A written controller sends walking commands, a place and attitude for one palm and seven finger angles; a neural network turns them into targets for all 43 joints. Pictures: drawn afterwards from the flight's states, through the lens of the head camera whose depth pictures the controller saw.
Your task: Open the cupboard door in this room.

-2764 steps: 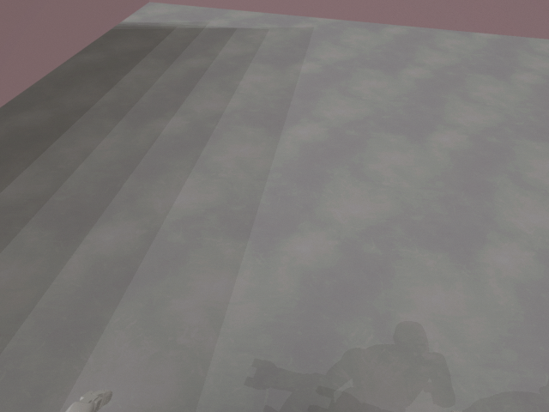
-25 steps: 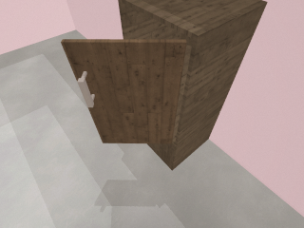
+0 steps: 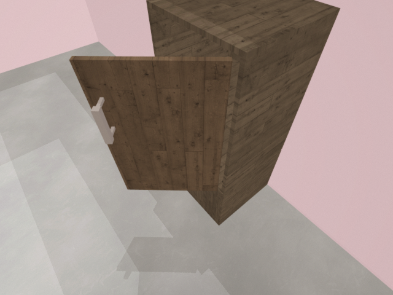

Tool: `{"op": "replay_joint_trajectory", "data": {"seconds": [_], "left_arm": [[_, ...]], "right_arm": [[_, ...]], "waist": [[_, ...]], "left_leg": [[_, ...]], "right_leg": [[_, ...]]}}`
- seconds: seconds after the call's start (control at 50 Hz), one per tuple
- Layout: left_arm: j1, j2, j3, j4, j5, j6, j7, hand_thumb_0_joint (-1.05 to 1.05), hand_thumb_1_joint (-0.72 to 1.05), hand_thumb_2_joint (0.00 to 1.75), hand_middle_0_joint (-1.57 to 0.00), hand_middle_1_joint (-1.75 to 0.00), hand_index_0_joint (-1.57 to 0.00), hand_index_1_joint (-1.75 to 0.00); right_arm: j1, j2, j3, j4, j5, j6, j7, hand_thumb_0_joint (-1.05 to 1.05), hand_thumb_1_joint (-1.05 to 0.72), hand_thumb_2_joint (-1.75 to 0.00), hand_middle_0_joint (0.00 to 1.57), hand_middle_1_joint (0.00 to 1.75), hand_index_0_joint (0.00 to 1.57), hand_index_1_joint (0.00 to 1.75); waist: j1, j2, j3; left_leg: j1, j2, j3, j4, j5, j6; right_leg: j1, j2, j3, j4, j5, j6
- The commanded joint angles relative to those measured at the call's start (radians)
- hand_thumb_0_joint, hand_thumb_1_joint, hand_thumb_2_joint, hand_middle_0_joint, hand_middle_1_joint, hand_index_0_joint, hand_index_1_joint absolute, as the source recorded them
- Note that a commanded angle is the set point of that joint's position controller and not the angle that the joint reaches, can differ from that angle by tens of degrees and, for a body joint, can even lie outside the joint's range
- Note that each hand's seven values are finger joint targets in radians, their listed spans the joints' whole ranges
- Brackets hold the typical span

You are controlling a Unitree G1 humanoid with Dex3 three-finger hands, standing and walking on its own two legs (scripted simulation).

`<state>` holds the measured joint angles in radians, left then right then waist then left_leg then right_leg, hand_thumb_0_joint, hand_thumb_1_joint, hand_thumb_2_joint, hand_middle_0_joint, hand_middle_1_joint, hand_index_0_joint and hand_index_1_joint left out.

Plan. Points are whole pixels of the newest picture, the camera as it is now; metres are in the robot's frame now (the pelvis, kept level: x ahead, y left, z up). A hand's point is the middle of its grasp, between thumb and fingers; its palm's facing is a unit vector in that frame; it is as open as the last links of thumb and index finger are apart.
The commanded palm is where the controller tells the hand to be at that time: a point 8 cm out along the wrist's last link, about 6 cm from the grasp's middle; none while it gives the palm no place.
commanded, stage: look again from close up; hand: left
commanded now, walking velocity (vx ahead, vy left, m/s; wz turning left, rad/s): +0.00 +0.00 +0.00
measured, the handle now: (105, 121) +0.53 +0.29 +0.02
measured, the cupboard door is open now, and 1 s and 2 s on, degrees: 49 49 49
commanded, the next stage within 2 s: shuffle to correct the standing spot in 0.56 s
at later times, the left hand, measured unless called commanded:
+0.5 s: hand out of the picture +0.00 +0.17 -0.17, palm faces +0.05 -0.98 -0.20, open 7.3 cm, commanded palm none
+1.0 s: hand out of the picture -0.01 +0.21 -0.18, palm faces +0.11 -0.97 -0.22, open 7.3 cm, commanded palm none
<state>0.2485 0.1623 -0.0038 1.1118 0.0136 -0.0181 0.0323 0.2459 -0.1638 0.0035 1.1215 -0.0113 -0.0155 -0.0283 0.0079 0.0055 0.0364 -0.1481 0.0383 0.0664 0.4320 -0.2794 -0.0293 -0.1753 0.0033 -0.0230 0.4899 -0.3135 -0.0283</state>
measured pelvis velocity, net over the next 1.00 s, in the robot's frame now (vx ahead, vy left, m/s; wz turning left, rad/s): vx -0.01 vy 0.03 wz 0.03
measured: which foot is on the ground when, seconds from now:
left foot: down 0.00-1.00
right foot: down 0.00-1.00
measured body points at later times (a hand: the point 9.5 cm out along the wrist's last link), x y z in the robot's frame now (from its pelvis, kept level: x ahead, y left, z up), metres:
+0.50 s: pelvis +0.00 -0.01 +0.00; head +0.02 -0.01 +0.45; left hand +0.00 +0.22 -0.16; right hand +0.01 -0.23 -0.16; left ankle -0.03 +0.14 -0.74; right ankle -0.03 -0.10 -0.74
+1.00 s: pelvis -0.01 +0.03 -0.01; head +0.01 +0.04 +0.44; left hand -0.02 +0.26 -0.16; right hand +0.00 -0.20 -0.16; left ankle -0.03 +0.14 -0.74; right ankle -0.03 -0.10 -0.74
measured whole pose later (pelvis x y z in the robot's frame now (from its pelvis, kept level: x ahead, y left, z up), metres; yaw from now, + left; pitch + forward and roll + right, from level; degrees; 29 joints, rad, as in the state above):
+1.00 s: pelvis -0.01 +0.03 -0.01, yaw +2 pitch -1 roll +1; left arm 0.28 0.16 0.04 1.07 0.02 0.00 0.04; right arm 0.27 -0.17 -0.03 1.08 -0.01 0.03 -0.02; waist 0.03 -0.02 0.05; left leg -0.21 0.00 0.07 0.53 -0.31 0.01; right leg -0.21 -0.05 -0.03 0.56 -0.34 0.01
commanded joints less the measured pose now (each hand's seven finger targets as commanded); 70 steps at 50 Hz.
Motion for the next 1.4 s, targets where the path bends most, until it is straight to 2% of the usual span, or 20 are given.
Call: {"op": "replay_joint_trajectory", "data": {"seconds": [0.0, 0.32, 0.64, 0.72, 0.86, 0.92, 0.96, 0.98, 1.0, 1.02, 1.04, 1.06, 1.1, 1.12, 1.22, 1.26, 1.3, 1.32, 1.36, 1.38], "left_arm": [[0.054, 0.118, 0.022, -0.035, 0.0, -0.012, 0.004, 0.0, 0.9, 0.9, -0.2, -0.3, -0.2, -0.3], [0.072, 0.111, 0.023, -0.026, -0.002, -0.015, 0.004, 0.0, 0.9, 0.9, -0.2, -0.3, -0.2, -0.3], [0.072, 0.106, 0.025, -0.021, -0.002, -0.014, 0.003, 0.0, 0.9, 0.9, -0.2, -0.3, -0.2, -0.3], [0.083, 0.117, 0.034, -0.03, -0.001, -0.01, 0.009, 0.0, 0.9, 0.9, -0.2, -0.3, -0.2, -0.3], [0.088, 0.174, 0.07, -0.055, 0.005, 0.006, 0.018, 0.0, 0.9, 0.9, -0.2, -0.3, -0.2, -0.3], [0.065, 0.184, 0.086, -0.08, 0.011, 0.014, 0.021, 0.0, 0.9, 0.9, -0.2, -0.3, -0.2, -0.3], [0.038, 0.169, 0.09, -0.102, 0.011, 0.022, 0.02, 0.0, 0.9, 0.9, -0.2, -0.3, -0.2, -0.3], [0.02, 0.151, 0.088, -0.116, 0.012, 0.028, 0.017, 0.0, 0.9, 0.9, -0.2, -0.3, -0.2, -0.3], [0.003, 0.111, 0.084, -0.132, 0.014, 0.036, 0.015, 0.0, 0.9, 0.9, -0.2, -0.3, -0.2, -0.3], [-0.016, 0.082, 0.076, -0.145, 0.015, 0.042, 0.015, 0.0, 0.9, 0.9, -0.2, -0.3, -0.2, -0.3], [-0.034, 0.071, 0.07, -0.15, 0.017, 0.047, 0.015, 0.0, 0.9, 0.9, -0.2, -0.3, -0.2, -0.3], [-0.019, 0.063, 0.066, -0.144, 0.014, 0.047, 0.012, 0.0, 0.9, 0.9, -0.2, -0.3, -0.2, -0.3], [0.016, 0.038, 0.056, -0.118, 0.019, 0.034, 0.0, 0.0, 0.9, 0.9, -0.2, -0.3, -0.2, -0.3], [0.024, 0.028, 0.051, -0.11, 0.019, 0.03, -0.005, 0.0, 0.9, 0.9, -0.2, -0.3, -0.2, -0.3], [-0.016, 0.012, 0.034, -0.099, 0.006, 0.022, -0.012, 0.0, 0.9, 0.9, -0.2, -0.3, -0.2, -0.3], [-0.008, 0.018, 0.035, -0.092, 0.001, 0.022, -0.011, 0.0, 0.9, 0.9, -0.2, -0.3, -0.2, -0.3], [0.023, 0.028, 0.039, -0.076, 0.0, 0.016, -0.009, 0.0, 0.9, 0.9, -0.2, -0.3, -0.2, -0.3], [0.048, 0.033, 0.042, -0.061, -0.001, 0.01, -0.005, 0.0, 0.9, 0.9, -0.2, -0.3, -0.2, -0.3], [0.083, 0.073, 0.041, -0.036, -0.003, 0.0, 0.004, 0.0, 0.9, 0.9, -0.2, -0.3, -0.2, -0.3], [0.081, 0.081, 0.035, -0.032, -0.005, -0.002, 0.003, 0.0, 0.9, 0.9, -0.2, -0.3, -0.2, -0.3]], "right_arm": [[0.061, -0.085, -0.014, -0.023, -0.002, -0.015, -0.01, 0.0, -0.9, -0.9, 0.2, 0.3, 0.2, 0.3], [0.065, -0.08, -0.013, -0.014, -0.004, -0.011, -0.013, 0.0, -0.9, -0.9, 0.2, 0.3, 0.2, 0.3], [0.074, -0.076, -0.012, -0.005, -0.004, -0.015, -0.013, 0.0, -0.9, -0.9, 0.2, 0.3, 0.2, 0.3], [0.081, -0.07, -0.014, -0.016, -0.003, -0.003, -0.01, 0.0, -0.9, -0.9, 0.2, 0.3, 0.2, 0.3], [0.06, -0.066, -0.035, -0.074, -0.004, 0.027, -0.001, 0.0, -0.9, -0.9, 0.2, 0.3, 0.2, 0.3], [0.078, -0.063, -0.043, -0.093, -0.005, 0.03, 0.003, 0.0, -0.9, -0.9, 0.2, 0.3, 0.2, 0.3], [0.118, -0.067, -0.047, -0.086, -0.006, 0.025, 0.006, 0.0, -0.9, -0.9, 0.2, 0.3, 0.2, 0.3], [0.146, -0.084, -0.05, -0.085, -0.009, 0.02, 0.007, 0.0, -0.9, -0.9, 0.2, 0.3, 0.2, 0.3], [0.16, -0.118, -0.057, -0.088, -0.015, 0.02, 0.005, 0.0, -0.9, -0.9, 0.2, 0.3, 0.2, 0.3], [0.177, -0.143, -0.059, -0.094, -0.017, 0.022, 0.002, 0.0, -0.9, -0.9, 0.2, 0.3, 0.2, 0.3], [0.177, -0.132, -0.058, -0.1, -0.015, 0.018, -0.003, 0.0, -0.9, -0.9, 0.2, 0.3, 0.2, 0.3], [0.158, -0.117, -0.05, -0.111, -0.016, 0.01, -0.008, 0.0, -0.9, -0.9, 0.2, 0.3, 0.2, 0.3], [0.117, -0.092, -0.04, -0.119, -0.02, -0.005, -0.011, 0.0, -0.9, -0.9, 0.2, 0.3, 0.2, 0.3], [0.115, -0.103, -0.039, -0.118, -0.022, -0.012, -0.011, 0.0, -0.9, -0.9, 0.2, 0.3, 0.2, 0.3], [0.166, -0.093, -0.034, -0.061, -0.025, -0.02, -0.024, 0.0, -0.9, -0.9, 0.2, 0.3, 0.2, 0.3], [0.168, -0.102, -0.036, -0.044, -0.024, -0.016, -0.026, 0.0, -0.9, -0.9, 0.2, 0.3, 0.2, 0.3], [0.15, -0.092, -0.035, -0.035, -0.017, -0.015, -0.028, 0.0, -0.9, -0.9, 0.2, 0.3, 0.2, 0.3], [0.143, -0.081, -0.032, -0.028, -0.013, -0.017, -0.028, 0.0, -0.9, -0.9, 0.2, 0.3, 0.2, 0.3], [0.126, -0.034, -0.02, -0.026, -0.001, -0.022, -0.023, 0.0, -0.9, -0.9, 0.2, 0.3, 0.2, 0.3], [0.129, -0.021, -0.018, -0.022, -0.001, -0.022, -0.021, 0.0, -0.9, -0.9, 0.2, 0.3, 0.2, 0.3]], "waist": [[-0.003, -0.027, -0.008], [-0.003, -0.014, -0.001], [0.001, -0.01, 0.012], [0.011, -0.006, 0.009], [0.024, -0.149, 0.031], [0.013, -0.17, 0.046], [-0.007, -0.115, 0.04], [-0.016, -0.03, 0.029], [-0.021, 0.122, 0.042], [-0.028, 0.226, 0.045], [-0.036, 0.224, 0.049], [-0.022, 0.161, 0.04], [0.0, 0.055, 0.011], [-0.001, 0.033, -0.006], [-0.035, 0.056, -0.031], [-0.032, 0.065, -0.038], [-0.008, 0.059, -0.031], [0.003, 0.042, -0.044], [0.006, -0.029, -0.042], [-0.003, -0.039, -0.027]], "left_leg": [[0.016, 0.075, -0.049, -0.041, 0.245, 0.044], [0.016, 0.071, -0.051, -0.042, 0.235, 0.037], [0.005, 0.074, -0.064, -0.068, 0.225, 0.04], [-0.027, 0.057, -0.047, -0.034, 0.21, 0.031], [-0.146, 0.005, -0.002, 0.105, -0.005, 0.011], [-0.142, 0.008, -0.006, 0.104, -0.033, 0.014], [-0.047, 0.017, -0.008, 0.033, 0.054, 0.024], [-0.01, 0.051, -0.051, -0.004, 0.144, 0.042], [0.001, 0.135, -0.161, -0.047, 0.215, 0.097], [-0.009, 0.209, -0.255, -0.137, 0.222, 0.168], [-0.031, 0.238, -0.305, -0.181, 0.232, 0.219], [-0.044, 0.245, -0.319, -0.192, 0.208, 0.242], [-0.033, 0.238, -0.301, -0.188, 0.198, 0.245], [-0.01, 0.228, -0.281, -0.192, 0.222, 0.239], [0.088, 0.227, -0.235, -0.135, 0.49, 0.224], [0.089, 0.216, -0.225, -0.105, 0.537, 0.21], [0.052, 0.192, -0.202, -0.056, 0.556, 0.174], [0.017, 0.162, -0.171, -0.029, 0.513, 0.137], [-0.099, 0.082, -0.097, -0.02, 0.303, 0.067], [-0.098, 0.058, -0.079, -0.048, 0.202, 0.055]], "right_leg": [[-0.014, -0.108, 0.085, -0.081, 0.359, -0.014], [0.0, -0.111, 0.083, -0.106, 0.376, -0.014], [0.001, -0.107, 0.076, -0.119, 0.303, -0.014], [0.016, -0.145, 0.103, -0.096, 0.36, -0.029], [0.01, -0.294, 0.242, -0.139, 0.327, -0.109], [-0.049, -0.318, 0.243, -0.121, 0.265, -0.122], [-0.133, -0.263, 0.175, -0.061, 0.192, -0.092], [-0.168, -0.198, 0.108, 0.013, 0.123, -0.061], [-0.223, -0.102, 0.008, 0.118, -0.03, -0.022], [-0.272, -0.043, -0.063, 0.268, -0.199, 0.008], [-0.301, -0.042, -0.03, 0.415, -0.273, 0.006], [-0.308, -0.057, 0.011, 0.485, -0.252, -0.001], [-0.3, -0.077, 0.018, 0.507, -0.184, -0.003], [-0.29, -0.078, 0.017, 0.483, -0.156, 0.004], [-0.213, -0.057, -0.004, 0.24, -0.166, 0.02], [-0.164, -0.045, -0.011, 0.146, -0.135, 0.019], [-0.071, -0.046, -0.007, -0.015, 0.01, 0.019], [0.008, -0.058, 0.008, -0.107, 0.135, 0.018], [0.123, -0.157, 0.106, -0.079, 0.45, -0.017], [0.106, -0.183, 0.098, -0.059, 0.509, -0.033]]}}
